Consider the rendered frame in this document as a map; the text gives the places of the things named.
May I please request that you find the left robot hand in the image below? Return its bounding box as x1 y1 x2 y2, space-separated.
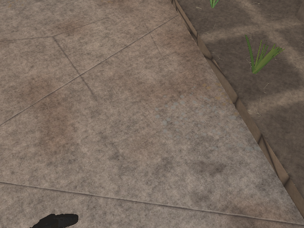
29 214 79 228

